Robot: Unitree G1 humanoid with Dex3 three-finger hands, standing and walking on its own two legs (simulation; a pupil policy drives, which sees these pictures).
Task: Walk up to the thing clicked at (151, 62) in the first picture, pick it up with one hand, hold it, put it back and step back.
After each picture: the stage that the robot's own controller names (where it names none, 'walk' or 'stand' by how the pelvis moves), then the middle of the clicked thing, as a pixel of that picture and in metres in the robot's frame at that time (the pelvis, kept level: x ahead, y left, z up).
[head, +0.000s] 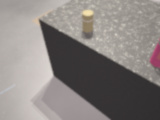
stand; out of the picture +0.56 -0.34 +0.01
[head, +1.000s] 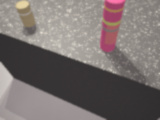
sink last; (110, 25) +0.58 -0.06 +0.04
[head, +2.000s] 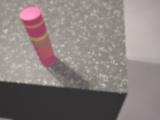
rise first; (40, 40) +0.52 +0.20 +0.05
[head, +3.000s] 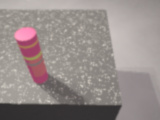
stand; (34, 58) +0.46 +0.22 +0.02
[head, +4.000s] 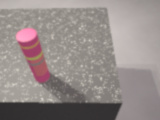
stand; (35, 58) +0.47 +0.22 +0.01
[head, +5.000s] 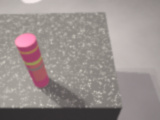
stand; (34, 63) +0.46 +0.22 +0.01
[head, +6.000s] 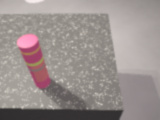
stand; (36, 64) +0.45 +0.21 +0.01
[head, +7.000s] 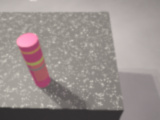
stand; (36, 63) +0.45 +0.21 +0.01
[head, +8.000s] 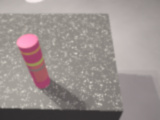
stand; (36, 64) +0.45 +0.21 +0.01
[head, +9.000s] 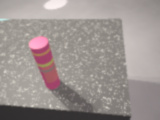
rise first; (46, 65) +0.46 +0.21 +0.01
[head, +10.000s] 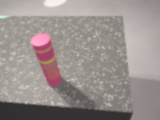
go down; (48, 62) +0.47 +0.20 +0.01
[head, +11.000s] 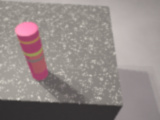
go down; (34, 54) +0.48 +0.19 +0.03
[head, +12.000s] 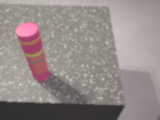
go down; (35, 55) +0.47 +0.19 +0.04
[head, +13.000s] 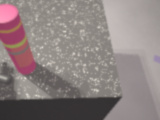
close in; (17, 45) +0.45 +0.20 +0.07
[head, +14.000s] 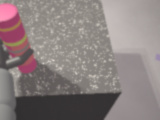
close; (17, 44) +0.46 +0.20 +0.08
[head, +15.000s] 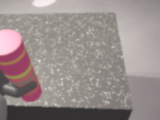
lift; (20, 73) +0.31 +0.19 +0.16
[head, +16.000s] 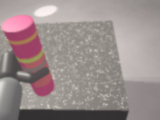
hold; (33, 61) +0.33 +0.16 +0.19
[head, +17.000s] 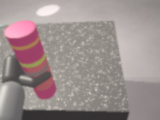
hold; (35, 65) +0.33 +0.16 +0.18
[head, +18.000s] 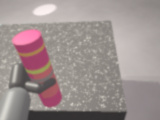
crouch; (41, 73) +0.32 +0.15 +0.14
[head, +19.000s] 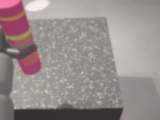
crouch; (21, 40) +0.41 +0.20 +0.19
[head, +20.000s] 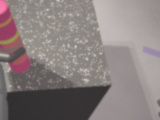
lower; (9, 42) +0.47 +0.20 +0.06
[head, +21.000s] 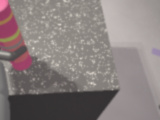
lower; (10, 39) +0.46 +0.20 +0.08
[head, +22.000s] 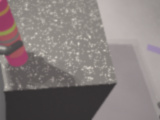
lower; (6, 34) +0.48 +0.20 +0.09
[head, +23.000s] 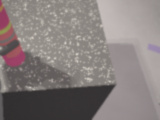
lower; (2, 34) +0.48 +0.21 +0.09
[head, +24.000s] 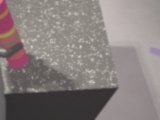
loosen; (6, 36) +0.48 +0.21 +0.09
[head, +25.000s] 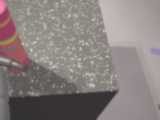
withdraw; (8, 41) +0.46 +0.20 +0.08
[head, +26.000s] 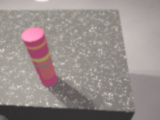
sink last; (42, 60) +0.44 +0.20 +0.05
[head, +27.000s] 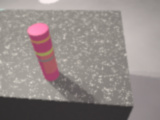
stand; (45, 55) +0.47 +0.20 +0.05
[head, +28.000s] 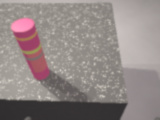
stand; (33, 53) +0.46 +0.21 +0.07
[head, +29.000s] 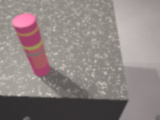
stand; (34, 49) +0.47 +0.21 +0.07
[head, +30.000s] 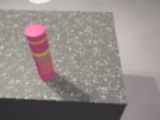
stand; (41, 55) +0.48 +0.20 +0.04
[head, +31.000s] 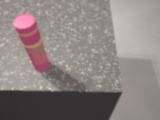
walk; (34, 46) +0.49 +0.21 +0.02
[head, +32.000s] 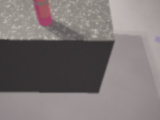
walk; (40, 0) +0.72 +0.23 +0.03
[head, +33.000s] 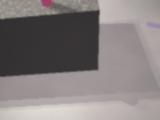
stand; out of the picture +1.02 +0.33 +0.03
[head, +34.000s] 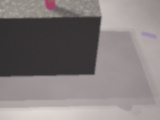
stand; out of the picture +1.05 +0.25 +0.02
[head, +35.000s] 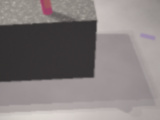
stand; out of the picture +1.06 +0.27 +0.01
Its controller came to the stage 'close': yes
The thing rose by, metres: 0.19
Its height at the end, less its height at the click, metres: +0.00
